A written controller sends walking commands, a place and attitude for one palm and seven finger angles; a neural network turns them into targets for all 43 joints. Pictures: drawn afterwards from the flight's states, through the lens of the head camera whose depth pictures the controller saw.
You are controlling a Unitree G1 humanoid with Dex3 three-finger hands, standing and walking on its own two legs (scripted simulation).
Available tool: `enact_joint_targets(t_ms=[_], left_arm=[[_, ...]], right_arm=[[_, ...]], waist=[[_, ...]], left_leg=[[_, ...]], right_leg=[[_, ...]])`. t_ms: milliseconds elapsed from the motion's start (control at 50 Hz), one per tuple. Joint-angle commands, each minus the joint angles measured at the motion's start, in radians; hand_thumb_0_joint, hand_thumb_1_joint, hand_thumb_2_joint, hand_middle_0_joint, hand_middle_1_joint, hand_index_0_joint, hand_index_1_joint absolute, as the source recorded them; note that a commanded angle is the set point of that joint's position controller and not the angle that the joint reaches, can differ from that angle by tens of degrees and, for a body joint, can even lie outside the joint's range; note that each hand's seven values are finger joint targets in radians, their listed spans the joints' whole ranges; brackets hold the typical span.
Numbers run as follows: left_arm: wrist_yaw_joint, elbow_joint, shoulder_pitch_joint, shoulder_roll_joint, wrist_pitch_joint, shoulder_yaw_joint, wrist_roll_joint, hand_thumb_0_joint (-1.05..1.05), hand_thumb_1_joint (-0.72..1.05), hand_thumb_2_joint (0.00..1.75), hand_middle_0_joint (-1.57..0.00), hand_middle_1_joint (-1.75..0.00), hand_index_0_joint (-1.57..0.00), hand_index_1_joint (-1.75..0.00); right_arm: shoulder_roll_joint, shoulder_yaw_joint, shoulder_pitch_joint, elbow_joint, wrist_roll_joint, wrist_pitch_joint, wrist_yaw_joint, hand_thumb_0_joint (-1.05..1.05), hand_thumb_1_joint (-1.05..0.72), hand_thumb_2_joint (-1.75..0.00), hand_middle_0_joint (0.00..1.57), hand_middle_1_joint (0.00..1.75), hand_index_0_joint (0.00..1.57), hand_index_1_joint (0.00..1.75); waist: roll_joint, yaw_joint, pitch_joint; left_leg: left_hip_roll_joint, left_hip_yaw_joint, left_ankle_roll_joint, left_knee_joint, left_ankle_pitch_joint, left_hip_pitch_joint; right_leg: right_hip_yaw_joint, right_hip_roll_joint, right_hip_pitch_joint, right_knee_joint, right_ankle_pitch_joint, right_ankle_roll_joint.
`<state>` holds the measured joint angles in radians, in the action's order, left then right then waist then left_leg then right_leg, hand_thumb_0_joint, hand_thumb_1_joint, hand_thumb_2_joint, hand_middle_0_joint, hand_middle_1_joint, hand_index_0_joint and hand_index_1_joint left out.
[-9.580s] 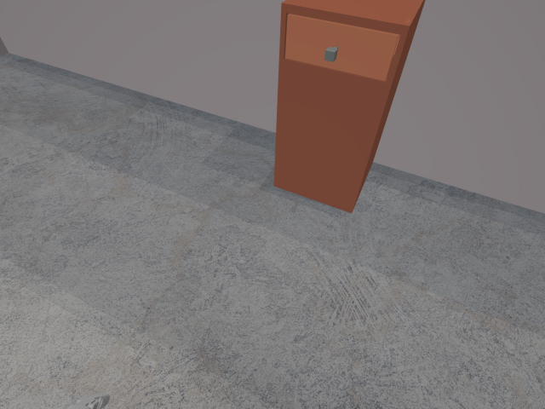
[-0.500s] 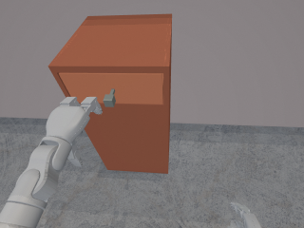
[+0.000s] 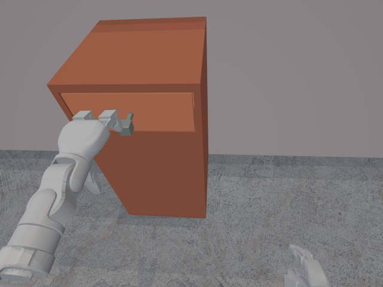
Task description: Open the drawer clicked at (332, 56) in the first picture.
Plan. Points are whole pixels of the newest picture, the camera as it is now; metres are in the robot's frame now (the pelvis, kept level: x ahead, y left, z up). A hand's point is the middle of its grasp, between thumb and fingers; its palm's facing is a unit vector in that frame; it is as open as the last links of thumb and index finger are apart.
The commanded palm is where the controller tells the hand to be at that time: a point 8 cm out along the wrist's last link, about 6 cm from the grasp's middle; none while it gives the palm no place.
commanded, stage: move the hooked fingers above the handle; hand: left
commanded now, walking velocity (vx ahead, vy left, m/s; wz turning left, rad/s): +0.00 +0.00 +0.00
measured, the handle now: (127, 123) +0.54 +0.27 +0.00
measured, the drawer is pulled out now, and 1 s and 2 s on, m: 0.00 0.00 0.00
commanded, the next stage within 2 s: none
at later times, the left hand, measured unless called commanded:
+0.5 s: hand (101, 134) +0.41 +0.27 +0.08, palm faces +0.02 -0.01 -1.00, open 13.8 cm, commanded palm +0.39 +0.27 +0.14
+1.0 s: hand (103, 121) +0.47 +0.30 +0.06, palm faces -0.03 +0.01 -1.00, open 13.8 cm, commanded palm +0.46 +0.28 +0.12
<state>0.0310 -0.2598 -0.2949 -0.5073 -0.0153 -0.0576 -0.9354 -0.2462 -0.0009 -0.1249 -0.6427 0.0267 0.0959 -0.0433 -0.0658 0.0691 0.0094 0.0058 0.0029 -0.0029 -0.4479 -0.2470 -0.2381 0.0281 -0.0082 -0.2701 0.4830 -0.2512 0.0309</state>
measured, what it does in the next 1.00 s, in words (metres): stands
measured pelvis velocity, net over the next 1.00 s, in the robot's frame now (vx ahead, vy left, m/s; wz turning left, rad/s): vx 0.01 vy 0.03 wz -0.03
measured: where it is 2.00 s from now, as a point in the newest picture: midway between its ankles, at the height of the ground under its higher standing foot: outside the picture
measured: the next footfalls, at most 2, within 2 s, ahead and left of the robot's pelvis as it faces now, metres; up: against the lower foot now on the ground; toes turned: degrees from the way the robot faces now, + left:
none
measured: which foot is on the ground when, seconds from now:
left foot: down 0.00-1.00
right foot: down 0.00-1.00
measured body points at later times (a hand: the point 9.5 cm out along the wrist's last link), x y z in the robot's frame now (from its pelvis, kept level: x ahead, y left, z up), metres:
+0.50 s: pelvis +0.01 +0.01 -0.01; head +0.06 -0.01 +0.44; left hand +0.41 +0.27 +0.14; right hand +0.14 -0.24 -0.14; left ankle -0.01 +0.13 -0.74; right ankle +0.00 -0.10 -0.74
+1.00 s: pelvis +0.01 +0.03 -0.02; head +0.08 +0.02 +0.43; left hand +0.47 +0.29 +0.12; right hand +0.05 -0.24 -0.15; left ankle -0.01 +0.13 -0.74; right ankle +0.00 -0.10 -0.74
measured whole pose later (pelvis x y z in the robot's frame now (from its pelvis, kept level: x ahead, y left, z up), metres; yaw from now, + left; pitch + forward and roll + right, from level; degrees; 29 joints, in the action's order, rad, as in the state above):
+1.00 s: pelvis +0.01 +0.03 -0.02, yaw -2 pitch +14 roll -1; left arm 0.16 -0.93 -0.78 -0.59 -0.06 0.00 -1.05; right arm -0.26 0.06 -0.32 -0.68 0.02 0.12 -0.02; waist -0.04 -0.05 0.08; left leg 0.01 -0.03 0.04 -0.65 -0.34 -0.55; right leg -0.01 0.00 -0.56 0.62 -0.30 -0.01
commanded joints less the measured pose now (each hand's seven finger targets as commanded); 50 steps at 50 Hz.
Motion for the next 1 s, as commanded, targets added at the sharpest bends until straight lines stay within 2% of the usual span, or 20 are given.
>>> enact_joint_targets(t_ms=[0, 120, 160, 220, 260, 300, 360, 420, 500, 540, 600, 620, 720, 740, 780, 800, 860, 900, 920, 980], left_arm=[[0.04, 0.11, -0.312, -0.265, 0.015, 0.169, 0.003, 0.0, -0.5, 0.3, -0.3, -1.2, -0.3, -1.2], [-0.005, 0.113, -0.38, -0.227, -0.022, 0.105, 0.02, 0.0, -0.5, 0.3, -0.3, -1.2, -0.3, -1.2], [0.003, 0.132, -0.403, -0.285, -0.056, 0.158, 0.015, 0.0, -0.5, 0.3, -0.3, -1.2, -0.3, -1.2], [0.035, 0.142, -0.474, -0.264, -0.101, 0.144, 0.008, 0.0, -0.5, 0.3, -0.3, -1.2, -0.3, -1.2], [0.068, 0.119, -0.479, -0.259, -0.111, 0.151, 0.001, 0.0, -0.5, 0.3, -0.3, -1.2, -0.3, -1.2], [0.102, 0.074, -0.492, -0.313, -0.103, 0.209, -0.011, 0.0, -0.5, 0.3, -0.3, -1.2, -0.3, -1.2], [0.132, -0.066, -0.519, -0.302, -0.055, 0.197, -0.023, 0.0, -0.5, 0.3, -0.3, -1.2, -0.3, -1.2], [0.13, -0.139, -0.553, -0.335, -0.014, 0.194, -0.048, 0.0, -0.5, 0.3, -0.3, -1.2, -0.3, -1.2], [0.082, -0.173, -0.568, -0.283, -0.003, 0.128, -0.045, 0.0, -0.5, 0.3, -0.3, -1.2, -0.3, -1.2], [0.05, -0.192, -0.593, -0.245, -0.018, 0.083, -0.034, 0.0, -0.5, 0.3, -0.3, -1.2, -0.3, -1.2], [0.023, -0.23, -0.694, -0.239, -0.068, 0.066, -0.03, 0.0, -0.5, 0.3, -0.3, -1.2, -0.3, -1.2], [0.026, -0.223, -0.741, -0.28, -0.093, 0.093, -0.038, 0.0, -0.5, 0.3, -0.3, -1.2, -0.3, -1.2], [0.102, -0.218, -0.849, -0.354, -0.181, 0.171, -0.065, 0.0, -0.5, 0.3, -0.3, -1.2, -0.3, -1.2], [0.122, -0.254, -0.841, -0.327, -0.178, 0.158, -0.069, 0.0, -0.5, 0.3, -0.3, -1.2, -0.3, -1.2], [0.163, -0.311, -0.849, -0.344, -0.163, 0.181, -0.078, 0.0, -0.5, 0.3, -0.3, -1.2, -0.3, -1.2], [0.179, -0.362, -0.833, -0.386, -0.146, 0.221, -0.083, 0.0, -0.5, 0.3, -0.3, -1.2, -0.3, -1.2], [0.201, -0.442, -0.849, -0.374, -0.082, 0.186, -0.105, 0.0, -0.5, 0.3, -0.3, -1.2, -0.3, -1.2], [0.19, -0.496, -0.869, -0.362, -0.049, 0.159, -0.115, 0.0, -0.5, 0.3, -0.3, -1.2, -0.3, -1.2], [0.176, -0.493, -0.906, -0.314, -0.04, 0.102, -0.115, 0.0, -0.5, 0.3, -0.3, -1.2, -0.3, -1.2], [0.13, -0.487, -0.941, -0.29, -0.053, 0.068, -0.103, 0.0, -0.5, 0.3, -0.3, -1.2, -0.3, -1.2]], right_arm=[[-0.122, 0.043, 0.071, 0.134, -0.002, -0.031, -0.007, 0.0, -0.9, -0.9, 0.2, 0.3, 0.2, 0.3], [-0.132, 0.057, 0.03, 0.146, -0.001, -0.031, -0.014, 0.0, -0.9, -0.9, 0.2, 0.3, 0.2, 0.3], [-0.136, 0.066, 0.011, 0.137, -0.007, -0.03, -0.018, 0.0, -0.9, -0.9, 0.2, 0.3, 0.2, 0.3], [-0.129, 0.075, -0.016, 0.123, -0.007, -0.033, -0.018, 0.0, -0.9, -0.9, 0.2, 0.3, 0.2, 0.3], [-0.127, 0.081, -0.03, 0.112, -0.007, -0.034, -0.014, 0.0, -0.9, -0.9, 0.2, 0.3, 0.2, 0.3], [-0.134, 0.085, -0.048, 0.099, -0.007, -0.032, -0.01, 0.0, -0.9, -0.9, 0.2, 0.3, 0.2, 0.3], [-0.132, 0.079, -0.059, 0.084, 0.0, -0.027, -0.007, 0.0, -0.9, -0.9, 0.2, 0.3, 0.2, 0.3], [-0.14, 0.079, -0.063, 0.087, 0.002, -0.018, -0.007, 0.0, -0.9, -0.9, 0.2, 0.3, 0.2, 0.3], [-0.152, 0.085, -0.09, 0.102, 0.002, -0.008, -0.007, 0.0, -0.9, -0.9, 0.2, 0.3, 0.2, 0.3], [-0.154, 0.085, -0.103, 0.106, 0.003, -0.004, -0.011, 0.0, -0.9, -0.9, 0.2, 0.3, 0.2, 0.3], [-0.155, 0.087, -0.131, 0.094, 0.0, -0.003, -0.021, 0.0, -0.9, -0.9, 0.2, 0.3, 0.2, 0.3], [-0.156, 0.088, -0.137, 0.087, 0.0, -0.004, -0.024, 0.0, -0.9, -0.9, 0.2, 0.3, 0.2, 0.3], [-0.148, 0.1, -0.192, 0.062, -0.013, -0.006, -0.018, 0.0, -0.9, -0.9, 0.2, 0.3, 0.2, 0.3], [-0.143, 0.102, -0.2, 0.057, -0.013, -0.007, -0.013, 0.0, -0.9, -0.9, 0.2, 0.3, 0.2, 0.3], [-0.148, 0.104, -0.214, 0.045, -0.016, -0.009, -0.004, 0.0, -0.9, -0.9, 0.2, 0.3, 0.2, 0.3], [-0.154, 0.104, -0.229, 0.039, -0.017, -0.007, -0.001, 0.0, -0.9, -0.9, 0.2, 0.3, 0.2, 0.3], [-0.161, 0.104, -0.239, 0.038, -0.017, -0.001, 0.008, 0.0, -0.9, -0.9, 0.2, 0.3, 0.2, 0.3], [-0.17, 0.104, -0.256, 0.039, -0.016, 0.004, 0.011, 0.0, -0.9, -0.9, 0.2, 0.3, 0.2, 0.3], [-0.173, 0.106, -0.262, 0.04, -0.015, 0.005, 0.012, 0.0, -0.9, -0.9, 0.2, 0.3, 0.2, 0.3], [-0.179, 0.114, -0.289, 0.037, -0.014, 0.01, 0.005, 0.0, -0.9, -0.9, 0.2, 0.3, 0.2, 0.3]], waist=[[0.059, 0.003, 0.279], [0.099, -0.025, 0.31], [0.077, -0.02, 0.357], [0.033, -0.036, 0.359], [0.007, -0.034, 0.36], [0.018, -0.028, 0.378], [0.056, -0.031, 0.33], [0.056, -0.027, 0.376], [0.059, -0.054, 0.415], [0.069, -0.071, 0.389], [0.107, -0.102, 0.336], [0.078, -0.099, 0.348], [-0.041, -0.088, 0.442], [-0.032, -0.093, 0.43], [-0.039, -0.091, 0.432], [-0.003, -0.085, 0.439], [-0.011, -0.091, 0.465], [0.01, -0.107, 0.476], [0.002, -0.127, 0.482], [0.021, -0.148, 0.503]], left_leg=[[0.048, -0.045, 0.037, 0.012, 0.265, -0.009], [0.048, -0.04, 0.052, -0.023, 0.279, -0.007], [0.052, -0.038, 0.054, -0.037, 0.293, 0.0], [0.048, -0.026, 0.05, -0.055, 0.314, 0.012], [0.044, -0.025, 0.046, -0.063, 0.339, 0.018], [0.044, -0.024, 0.042, -0.071, 0.351, -0.003], [0.04, -0.031, 0.039, -0.062, 0.308, -0.053], [0.039, -0.038, 0.04, -0.064, 0.318, -0.063], [0.031, -0.034, 0.046, -0.079, 0.361, -0.036], [0.028, -0.03, 0.05, -0.085, 0.344, -0.034], [0.025, -0.025, 0.055, -0.092, 0.284, -0.049], [0.026, -0.021, 0.053, -0.096, 0.276, -0.046], [0.022, 0.002, 0.039, -0.14, 0.374, -0.02], [0.02, 0.006, 0.037, -0.146, 0.377, -0.025], [0.017, 0.003, 0.03, -0.152, 0.382, -0.046], [0.018, 0.002, 0.03, -0.152, 0.384, -0.081], [0.017, -0.014, 0.029, -0.156, 0.377, -0.104], [0.013, -0.014, 0.03, -0.158, 0.379, -0.111], [0.009, -0.016, 0.033, -0.159, 0.372, -0.092], [0.002, -0.009, 0.04, -0.164, 0.367, -0.058]], right_leg=[[-0.036, 0.008, 0.183, -0.044, 0.291, -0.003], [-0.035, 0.008, 0.149, -0.016, 0.341, -0.01], [-0.042, 0.008, 0.159, -0.003, 0.36, -0.01], [-0.032, -0.001, 0.099, 0.012, 0.341, -0.001], [-0.024, -0.006, 0.072, 0.024, 0.333, 0.004], [-0.022, -0.011, 0.081, 0.032, 0.334, 0.007], [-0.013, -0.01, 0.061, 0.035, 0.303, 0.006], [-0.02, -0.009, 0.088, 0.043, 0.318, 0.006], [-0.016, -0.013, 0.083, 0.049, 0.354, 0.007], [-0.013, -0.013, 0.047, 0.049, 0.337, 0.004], [-0.014, -0.015, -0.012, 0.036, 0.276, 0.002], [-0.017, -0.015, -0.027, 0.043, 0.259, 0.004], [-0.015, -0.024, -0.076, 0.093, 0.271, 0.017], [-0.007, -0.027, -0.102, 0.1, 0.257, 0.018], [-0.002, -0.031, -0.123, 0.111, 0.253, 0.019], [0.002, -0.032, -0.097, 0.114, 0.261, 0.02], [0.0, -0.031, -0.097, 0.122, 0.28, 0.016], [0.003, -0.034, -0.093, 0.12, 0.279, 0.015], [-0.001, -0.031, -0.109, 0.114, 0.277, 0.01], [-0.008, -0.033, -0.118, 0.1, 0.269, 0.006]])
